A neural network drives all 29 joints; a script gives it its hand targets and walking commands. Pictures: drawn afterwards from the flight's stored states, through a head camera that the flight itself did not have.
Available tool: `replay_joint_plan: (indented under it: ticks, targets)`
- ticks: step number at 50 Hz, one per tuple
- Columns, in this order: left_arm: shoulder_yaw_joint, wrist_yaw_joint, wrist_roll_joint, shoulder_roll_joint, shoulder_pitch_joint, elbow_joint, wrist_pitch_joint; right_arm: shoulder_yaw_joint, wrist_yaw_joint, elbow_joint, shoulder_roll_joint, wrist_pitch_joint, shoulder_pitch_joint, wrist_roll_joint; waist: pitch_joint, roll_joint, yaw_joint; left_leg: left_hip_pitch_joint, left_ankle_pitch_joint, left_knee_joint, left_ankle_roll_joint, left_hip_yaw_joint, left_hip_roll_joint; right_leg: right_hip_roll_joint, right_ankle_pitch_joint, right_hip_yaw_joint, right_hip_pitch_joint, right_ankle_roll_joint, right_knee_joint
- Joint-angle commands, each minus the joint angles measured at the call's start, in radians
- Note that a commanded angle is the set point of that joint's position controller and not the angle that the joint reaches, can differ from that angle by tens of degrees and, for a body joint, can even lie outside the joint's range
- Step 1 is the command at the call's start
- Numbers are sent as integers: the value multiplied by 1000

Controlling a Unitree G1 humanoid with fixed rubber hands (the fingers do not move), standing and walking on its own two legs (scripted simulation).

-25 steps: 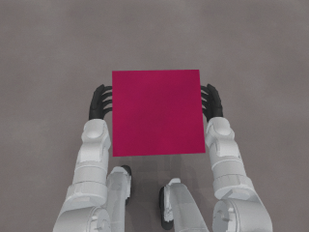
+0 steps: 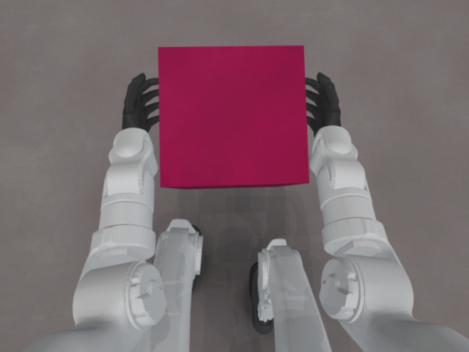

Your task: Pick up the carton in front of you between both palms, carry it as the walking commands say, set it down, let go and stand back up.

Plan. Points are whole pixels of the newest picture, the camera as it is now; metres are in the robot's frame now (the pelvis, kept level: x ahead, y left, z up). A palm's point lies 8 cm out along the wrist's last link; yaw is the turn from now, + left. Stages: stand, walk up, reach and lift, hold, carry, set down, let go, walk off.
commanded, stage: set down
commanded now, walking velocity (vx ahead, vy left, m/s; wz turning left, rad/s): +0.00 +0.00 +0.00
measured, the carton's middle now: (231, 133) +0.46 +0.05 -0.17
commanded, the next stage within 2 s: none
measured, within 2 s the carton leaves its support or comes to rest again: rests again in 1.82 s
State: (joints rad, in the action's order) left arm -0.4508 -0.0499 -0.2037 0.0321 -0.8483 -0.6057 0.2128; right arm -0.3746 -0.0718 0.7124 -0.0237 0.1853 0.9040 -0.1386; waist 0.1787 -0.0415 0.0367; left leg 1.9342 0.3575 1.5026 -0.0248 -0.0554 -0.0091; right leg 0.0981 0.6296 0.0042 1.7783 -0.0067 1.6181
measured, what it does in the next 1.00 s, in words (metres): lowers itself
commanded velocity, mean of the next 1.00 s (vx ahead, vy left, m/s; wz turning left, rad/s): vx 0.00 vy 0.00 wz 0.00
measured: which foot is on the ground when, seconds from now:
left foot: down 0.00-1.00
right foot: down 0.00-1.00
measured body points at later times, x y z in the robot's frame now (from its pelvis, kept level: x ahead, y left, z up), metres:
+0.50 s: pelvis -0.03 +0.01 -0.11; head +0.32 +0.04 +0.18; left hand +0.48 +0.21 -0.26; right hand +0.53 -0.09 -0.25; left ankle +0.12 +0.13 -0.51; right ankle +0.03 -0.11 -0.51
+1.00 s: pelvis -0.02 +0.00 -0.16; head +0.34 +0.00 +0.09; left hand +0.52 +0.22 -0.32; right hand +0.54 -0.09 -0.34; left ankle +0.12 +0.13 -0.51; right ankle +0.03 -0.11 -0.51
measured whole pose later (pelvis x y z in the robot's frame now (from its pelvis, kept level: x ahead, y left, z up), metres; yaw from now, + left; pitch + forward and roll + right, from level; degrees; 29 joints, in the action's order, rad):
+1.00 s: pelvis -0.02 +0.00 -0.16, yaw -1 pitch +46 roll +0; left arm -0.45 -0.06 -0.05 -0.22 -1.40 -0.95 0.22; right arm -0.15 -0.14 0.95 0.22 0.24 1.41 -0.02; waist -0.18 0.01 0.12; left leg 2.41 0.40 2.01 -0.04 -0.04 -0.02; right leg 0.14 0.73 0.01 2.25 0.00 2.19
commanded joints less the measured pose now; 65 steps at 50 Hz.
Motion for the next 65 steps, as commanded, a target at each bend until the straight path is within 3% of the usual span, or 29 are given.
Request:
replay_joint_plan:
  ticks: [1, 7, 19, 27, 28, 33, 39, 43, 53, 65]
  targets:
    - [540, 165, 94, 862, -588, -10, -3, 513, 203, -35, -867, -18, 592, 95, 981, 36, 22, -850, -352, 49, -11, 72, 144, 108, -335, -11, -128, 43, -164]
    - [544, 141, 113, 846, -679, -1, 17, 529, 219, -31, -828, -1, 696, 128, 1013, 33, 37, -842, -333, 127, -16, 73, 139, 109, -274, 17, 0, 39, -70]
    - [483, 141, 115, 784, -889, -35, 45, 439, 256, 71, -735, 32, 864, 123, 941, 61, 30, -759, -261, 268, -20, 80, 121, 92, -159, 38, 225, 20, 73]
    - [470, 160, 152, 693, -1009, -50, 31, 473, 255, 103, -692, 28, 982, 170, 926, 26, 69, -696, -292, 381, -12, 102, 96, 77, -169, 34, 225, 20, 163]
    - [470, 162, 168, 711, -982, -63, 28, 484, 251, 84, -688, 24, 1008, 177, 917, 13, 60, -694, -294, 391, -9, 98, 96, 78, -162, 42, 230, 24, 171]
    - [373, 203, 184, 721, -937, -219, 29, 466, 232, 110, -626, 3, 1055, 155, 765, -59, 51, -527, -313, 456, -1, 102, 83, 58, -214, 31, 211, 23, 212]
    - [396, 232, 256, 748, -959, -219, 20, 553, 206, 23, -660, -13, 1118, 206, 908, -78, 62, -540, -434, 523, 8, 108, 78, 53, -375, 21, 79, 32, 267]
    - [382, 248, 274, 753, -934, -242, 19, 584, 197, 6, -695, -17, 1115, 219, 893, -134, 80, -452, -461, 542, 15, 100, 74, 43, -456, 3, 42, 36, 290]
    - [278, 249, 220, 657, -936, -329, 0, 538, 199, 75, -640, -24, 1107, 202, 677, -151, 114, -302, -315, 549, 25, 105, 65, 43, -324, -10, 150, 27, 294]
    - [221, 241, 192, 582, -978, -414, -31, 470, 211, 158, -535, -36, 1098, 157, 475, -122, 89, -289, -240, 553, 32, 79, 71, 29, -213, -6, 277, 13, 308]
